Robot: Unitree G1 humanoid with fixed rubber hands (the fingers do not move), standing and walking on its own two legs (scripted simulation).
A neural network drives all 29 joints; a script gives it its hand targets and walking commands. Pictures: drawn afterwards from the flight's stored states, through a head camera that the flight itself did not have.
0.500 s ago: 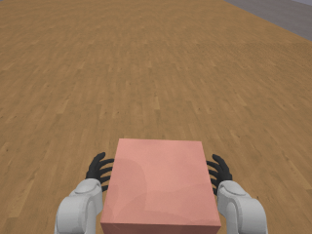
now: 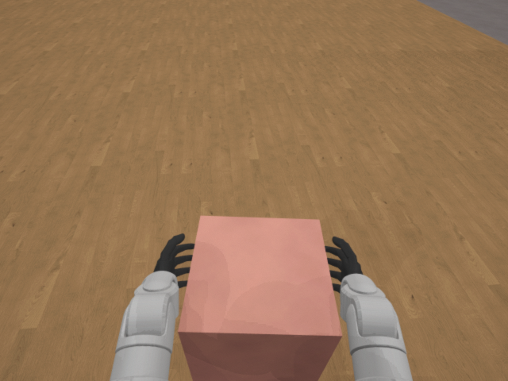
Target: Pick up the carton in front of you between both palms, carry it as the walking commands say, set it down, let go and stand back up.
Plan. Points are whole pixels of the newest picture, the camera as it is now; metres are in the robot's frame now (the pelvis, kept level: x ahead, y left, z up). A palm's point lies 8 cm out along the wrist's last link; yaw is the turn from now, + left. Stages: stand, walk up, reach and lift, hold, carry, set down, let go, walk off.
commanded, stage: carry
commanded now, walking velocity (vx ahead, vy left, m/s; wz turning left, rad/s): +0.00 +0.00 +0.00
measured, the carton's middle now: (256, 306) +0.28 +0.00 -0.05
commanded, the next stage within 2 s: hold in 0.52 s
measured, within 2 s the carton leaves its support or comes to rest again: neither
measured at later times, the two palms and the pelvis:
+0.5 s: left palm (168, 272) +0.29 +0.14 +0.04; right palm (352, 274) +0.29 -0.16 +0.04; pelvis +0.00 +0.00 +0.00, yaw +0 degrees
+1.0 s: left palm (166, 288) +0.26 +0.14 +0.05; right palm (360, 286) +0.26 -0.16 +0.05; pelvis -0.03 -0.02 +0.00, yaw +1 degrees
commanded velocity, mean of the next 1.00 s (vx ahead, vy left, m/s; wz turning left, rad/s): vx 0.00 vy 0.00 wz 0.00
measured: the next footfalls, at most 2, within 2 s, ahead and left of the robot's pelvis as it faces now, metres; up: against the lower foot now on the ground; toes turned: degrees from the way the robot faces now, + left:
none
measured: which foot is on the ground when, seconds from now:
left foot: down 0.00-1.00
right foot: down 0.00-1.00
